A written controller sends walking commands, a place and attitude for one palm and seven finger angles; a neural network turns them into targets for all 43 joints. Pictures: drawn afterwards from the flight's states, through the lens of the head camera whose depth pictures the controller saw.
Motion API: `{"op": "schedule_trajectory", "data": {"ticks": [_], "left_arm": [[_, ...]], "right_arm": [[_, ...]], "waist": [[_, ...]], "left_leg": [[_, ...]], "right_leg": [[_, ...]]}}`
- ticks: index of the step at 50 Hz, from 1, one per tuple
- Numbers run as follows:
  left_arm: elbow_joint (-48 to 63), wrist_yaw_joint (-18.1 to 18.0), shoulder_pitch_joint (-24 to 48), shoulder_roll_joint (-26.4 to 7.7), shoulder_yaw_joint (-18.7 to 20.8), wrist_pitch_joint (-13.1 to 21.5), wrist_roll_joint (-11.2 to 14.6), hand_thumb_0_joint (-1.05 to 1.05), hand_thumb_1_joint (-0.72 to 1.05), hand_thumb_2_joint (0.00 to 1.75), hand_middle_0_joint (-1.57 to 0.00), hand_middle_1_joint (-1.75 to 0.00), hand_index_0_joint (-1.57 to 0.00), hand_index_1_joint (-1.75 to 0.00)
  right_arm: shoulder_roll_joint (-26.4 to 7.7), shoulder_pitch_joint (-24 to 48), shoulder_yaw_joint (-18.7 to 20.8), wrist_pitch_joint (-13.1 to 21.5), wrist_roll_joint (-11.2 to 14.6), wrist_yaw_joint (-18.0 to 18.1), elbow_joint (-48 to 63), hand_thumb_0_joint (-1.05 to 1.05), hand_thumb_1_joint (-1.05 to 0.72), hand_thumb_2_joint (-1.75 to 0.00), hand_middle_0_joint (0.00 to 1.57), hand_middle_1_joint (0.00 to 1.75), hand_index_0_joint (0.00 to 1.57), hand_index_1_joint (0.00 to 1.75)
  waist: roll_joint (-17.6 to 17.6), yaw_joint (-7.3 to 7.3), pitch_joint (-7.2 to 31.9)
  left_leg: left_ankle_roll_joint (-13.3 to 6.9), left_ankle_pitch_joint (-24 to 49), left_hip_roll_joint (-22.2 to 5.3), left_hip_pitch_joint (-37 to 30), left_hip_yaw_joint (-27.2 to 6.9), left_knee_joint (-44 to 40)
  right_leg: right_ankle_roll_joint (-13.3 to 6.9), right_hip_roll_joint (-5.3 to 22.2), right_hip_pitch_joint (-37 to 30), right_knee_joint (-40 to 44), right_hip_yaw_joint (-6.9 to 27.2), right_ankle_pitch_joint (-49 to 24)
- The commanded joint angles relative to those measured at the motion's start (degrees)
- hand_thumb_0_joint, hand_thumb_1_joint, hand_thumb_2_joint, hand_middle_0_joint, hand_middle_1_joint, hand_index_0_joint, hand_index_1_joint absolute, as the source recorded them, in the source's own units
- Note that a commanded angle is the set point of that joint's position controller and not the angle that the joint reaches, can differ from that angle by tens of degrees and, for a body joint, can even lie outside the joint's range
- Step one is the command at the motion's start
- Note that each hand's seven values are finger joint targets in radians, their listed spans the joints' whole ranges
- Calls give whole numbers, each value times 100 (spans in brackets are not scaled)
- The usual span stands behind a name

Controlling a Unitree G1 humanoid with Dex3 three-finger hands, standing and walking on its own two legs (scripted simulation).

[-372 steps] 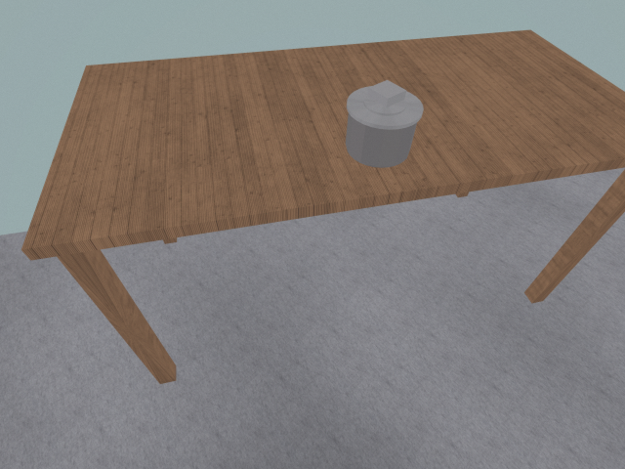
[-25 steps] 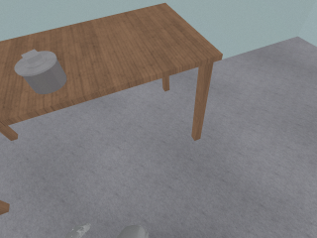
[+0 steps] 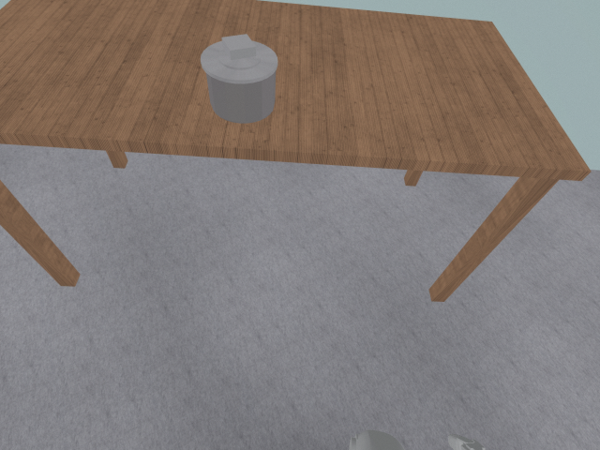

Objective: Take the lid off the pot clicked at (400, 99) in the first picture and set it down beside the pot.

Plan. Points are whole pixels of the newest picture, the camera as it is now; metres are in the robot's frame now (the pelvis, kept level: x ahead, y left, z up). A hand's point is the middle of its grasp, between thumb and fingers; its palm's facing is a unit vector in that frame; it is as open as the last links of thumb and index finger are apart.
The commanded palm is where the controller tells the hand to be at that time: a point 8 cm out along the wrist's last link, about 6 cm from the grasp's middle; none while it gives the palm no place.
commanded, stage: turn to face it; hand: left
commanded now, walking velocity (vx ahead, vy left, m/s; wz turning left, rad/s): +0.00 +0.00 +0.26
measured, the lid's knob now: (238, 46) +0.79 +0.21 +0.09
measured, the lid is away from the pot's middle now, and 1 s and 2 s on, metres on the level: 0.00 0.00 0.00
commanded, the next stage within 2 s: take the last steps up to it in 0.06 s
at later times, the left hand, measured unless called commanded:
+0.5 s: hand out of the picture +0.07 +0.14 -0.15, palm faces +0.16 -0.95 -0.26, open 7.3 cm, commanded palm none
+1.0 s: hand (166, 429) +0.15 +0.21 -0.18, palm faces +0.27 -0.94 -0.19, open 7.3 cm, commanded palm none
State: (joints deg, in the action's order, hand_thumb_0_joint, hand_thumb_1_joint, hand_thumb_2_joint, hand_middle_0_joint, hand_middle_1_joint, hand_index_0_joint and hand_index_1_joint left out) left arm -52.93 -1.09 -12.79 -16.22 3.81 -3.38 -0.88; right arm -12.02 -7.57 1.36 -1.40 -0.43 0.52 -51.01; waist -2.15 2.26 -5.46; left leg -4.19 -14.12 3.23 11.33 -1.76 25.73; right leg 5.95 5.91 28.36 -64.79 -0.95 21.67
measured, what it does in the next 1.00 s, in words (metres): walks ahead: right foot, then left foot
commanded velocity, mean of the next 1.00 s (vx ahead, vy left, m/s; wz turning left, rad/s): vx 0.23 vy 0.04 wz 0.10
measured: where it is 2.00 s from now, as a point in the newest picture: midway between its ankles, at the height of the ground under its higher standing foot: (259, 419)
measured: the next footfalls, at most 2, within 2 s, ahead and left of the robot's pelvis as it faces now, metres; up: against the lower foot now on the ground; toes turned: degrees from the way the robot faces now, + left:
right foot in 0.32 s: +0.07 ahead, -0.13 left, +0.00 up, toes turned +1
left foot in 0.84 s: +0.28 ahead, +0.15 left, +0.00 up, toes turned +14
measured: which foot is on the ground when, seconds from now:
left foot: down 0.00-0.32, up 0.34-0.82, down 0.84-1.00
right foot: up 0.00-0.30, down 0.32-0.86, up 0.88-1.00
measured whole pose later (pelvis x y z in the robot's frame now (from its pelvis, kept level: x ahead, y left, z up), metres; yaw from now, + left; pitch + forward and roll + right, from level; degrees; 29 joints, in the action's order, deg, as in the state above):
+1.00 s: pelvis +0.24 +0.06 -0.01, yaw +9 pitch +0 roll +1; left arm -63.1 -1.3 -22.5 -8.5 3.0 1.5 -0.6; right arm -7.5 -8.0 1.7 4.2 -0.7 1.3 -56.2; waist -2.0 3.0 -4.0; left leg -4.2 -15.0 2.3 15.4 6.7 30.2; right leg -0.2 5.5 23.6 -71.1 -2.0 24.3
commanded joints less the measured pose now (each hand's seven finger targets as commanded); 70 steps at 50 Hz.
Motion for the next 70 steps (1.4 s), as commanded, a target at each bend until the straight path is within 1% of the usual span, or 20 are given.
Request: {"op": "schedule_trajectory", "data": {"ticks": [1, 8, 14, 15, 16, 17, 18, 19, 24, 37, 40, 41, 43, 44, 50, 57, 62, 65, 67, 70], "left_arm": [[348, -33, -19, -398, 47, 108, 1, 0, 90, 90, -20, -30, -20, -30], [473, -59, 466, -241, -31, 157, 43, 0, 90, 90, -20, -30, -20, -30], [219, 68, -234, -84, -9, 340, -11, 0, 90, 90, -20, -30, -20, -30], [89, 58, -630, -257, 38, 416, -41, 0, 90, 90, -20, -30, -20, -30], [5, -2, -1043, -760, 145, 501, -115, 0, 90, 90, -20, -30, -20, -30], [-17, -29, -1357, -905, 174, 480, -25, 0, 90, 90, -20, -30, -20, -30], [83, -52, -1082, -858, 171, 458, 0, 0, 90, 90, -20, -30, -20, -30], [105, -51, -828, -637, 150, 539, 10, 0, 90, 90, -20, -30, -20, -30], [-136, 5, -927, 34, -28, 790, 43, 0, 90, 90, -20, -30, -20, -30], [-1006, -97, -2056, 78, -65, 830, -65, 0, 90, 90, -20, -30, -20, -30], [-1004, -93, -1779, -76, -12, 823, -44, 0, 90, 90, -20, -30, -20, -30], [-1023, -86, -1828, -7, -26, 814, -6, 0, 90, 90, -20, -30, -20, -30], [-789, -46, -2100, 497, -164, 786, 103, 0, 90, 90, -20, -30, -20, -30], [-690, -97, -1714, 412, -115, 745, 80, 0, 90, 90, -20, -30, -20, -30], [-723, 11, -1485, 681, -54, 461, -38, 0, 90, 90, -20, -30, -20, -30], [-267, 40, -494, 566, -82, 367, -33, 0, 90, 90, -20, -30, -20, -30], [-324, -41, -717, 220, -90, 411, -45, 0, 90, 90, -20, -30, -20, -30], [-332, -82, -877, -501, 16, 435, -15, 0, 90, 90, -20, -30, -20, -30], [-269, -160, -725, -477, 71, 395, -31, 0, 90, 90, -20, -30, -20, -30], [-9, -226, -100, -318, 94, 295, -56, 0, 90, 90, -20, -30, -20, -30]], "right_arm": [[-1083, -540, 301, 105, -10, 68, 155, 0, -90, -90, 20, 30, 20, 30], [-992, -848, 297, 78, -72, 107, -29, 0, -90, -90, 20, 30, 20, 30], [-880, -704, 263, 128, -77, 86, -190, 0, -90, -90, 20, 30, 20, 30], [-677, -709, 232, 156, -39, 69, -201, 0, -90, -90, 20, 30, 20, 30], [-233, -830, 147, 200, 27, 52, -110, 0, -90, -90, 20, 30, 20, 30], [-592, -458, 236, 196, -75, -4, 67, 0, -90, -90, 20, 30, 20, 30], [-667, -421, 299, 173, -115, -51, 79, 0, -90, -90, 20, 30, 20, 30], [-648, -487, 310, 164, -126, -92, -78, 0, -90, -90, 20, 30, 20, 30], [-245, -978, 291, 156, -101, -188, -527, 0, -90, -90, 20, 30, 20, 30], [113, 549, 98, 333, -45, -278, -137, 0, -90, -90, 20, 30, 20, 30], [-91, -596, 161, 427, -75, -151, -472, 0, -90, -90, 20, 30, 20, 30], [-333, -1361, 222, 453, -120, -92, -712, 0, -90, -90, 20, 30, 20, 30], [-1399, -2378, 464, 446, -105, 48, -841, 0, -90, -90, 20, 30, 20, 30], [-1317, -2096, 439, 392, -62, 63, -791, 0, -90, -90, 20, 30, 20, 30], [-187, -797, 83, 643, -45, 108, -581, 0, -90, -90, 20, 30, 20, 30], [-280, -928, 87, 571, -76, 151, -541, 0, -90, -90, 20, 30, 20, 30], [-342, -916, 91, 373, -43, 219, -669, 0, -90, -90, 20, 30, 20, 30], [-143, -1420, 209, 149, 73, 217, -677, 0, -90, -90, 20, 30, 20, 30], [-94, -1166, 223, 35, 77, 239, -664, 0, -90, -90, 20, 30, 20, 30], [-127, -1116, 270, -46, 69, 213, -669, 0, -90, -90, 20, 30, 20, 30]], "waist": [[949, -265, 650], [935, -429, 582], [640, -44, 440], [98, 123, 441], [-1538, 243, 508], [-1188, 394, 184], [-414, 191, -219], [-737, 63, -292], [-359, -246, -69], [-825, 125, -302], [-707, -464, 320], [-430, -765, 850], [1201, -894, 2061], [763, -813, 1675], [665, 16, 200], [670, -121, 137], [558, -6, 522], [-323, -165, 895], [-858, -21, 1191], [-744, -146, 1131]], "left_leg": [[-512, 3329, -1450, -824, -1106, -676], [-698, 3086, -1559, -837, -1629, -612], [-482, -666, -1179, 702, -1721, -483], [-202, -1317, -734, 1459, -1352, 256], [201, -1803, 50, 2683, -395, 1967], [301, -2021, -64, 3006, -230, 2987], [306, -1621, -307, 3042, -386, 3443], [268, -1060, -443, 2935, -411, 3712], [514, 372, -561, 2637, -46, 3917], [310, 325, -442, 2106, 852, 1424], [55, 349, -50, 361, 974, 550], [-39, 757, -231, -845, 761, 187], [-1134, 2875, -2698, -2848, -2499, -117], [-1338, 2882, -2832, -2337, -2337, -363], [-705, 2863, -1787, 364, -239, -1198], [-657, 3751, -1636, -151, 113, -977], [37, 3461, -1284, -319, 234, 207], [557, -822, -255, 683, 434, 1661], [580, -2377, -266, 921, 196, 3088], [584, -2193, -335, 1145, -105, 3815]], "right_leg": [[32, -16, 296, 283, 70, -207], [-108, -207, -67, 1511, 81, 195], [-370, -514, -2064, 3562, -170, -346], [-457, -176, -2976, 4293, 230, -287], [-964, 1303, -3732, 5193, 2254, 955], [-1505, 2122, -3037, 5819, 3273, 1511], [-1615, 2176, -2432, 6061, 2951, 2120], [-1420, 1773, -2090, 6050, 2747, 2081], [-1074, 894, -2289, 5558, 466, -1410], [-1242, 942, -2985, 5015, -84, -4402], [-1118, 856, -2750, 3584, -377, -5489], [-989, 695, -2308, 2380, -473, -4855], [-688, -480, 68, -724, -428, 1220], [-809, -228, 377, -1334, 17, 1278], [-542, 176, -98, -427, 5, -160], [-458, 27, -145, 1783, -197, -927], [-535, -141, -1590, 3687, -219, -2503], [-1840, 1575, -2332, 3454, 1266, -6956], [-2356, 1773, -2334, 3923, 1621, -6599], [-2204, 1495, -1943, 4085, 1199, -5501]]}}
